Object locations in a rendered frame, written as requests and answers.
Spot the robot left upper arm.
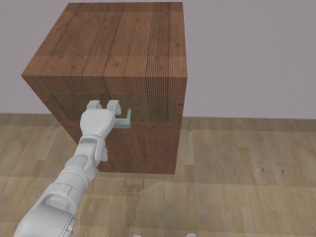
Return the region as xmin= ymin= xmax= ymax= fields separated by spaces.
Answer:
xmin=18 ymin=203 xmax=77 ymax=237

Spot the left robot forearm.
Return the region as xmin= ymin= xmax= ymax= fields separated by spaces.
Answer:
xmin=13 ymin=134 xmax=106 ymax=237

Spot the cabinet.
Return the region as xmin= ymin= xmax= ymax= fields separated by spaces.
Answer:
xmin=21 ymin=2 xmax=188 ymax=175

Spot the handle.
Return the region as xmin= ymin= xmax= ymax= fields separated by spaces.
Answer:
xmin=113 ymin=109 xmax=131 ymax=128

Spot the robot left hand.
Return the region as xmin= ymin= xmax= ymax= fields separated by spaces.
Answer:
xmin=80 ymin=100 xmax=121 ymax=162

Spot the drawer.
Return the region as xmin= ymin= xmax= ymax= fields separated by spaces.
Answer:
xmin=43 ymin=92 xmax=178 ymax=123

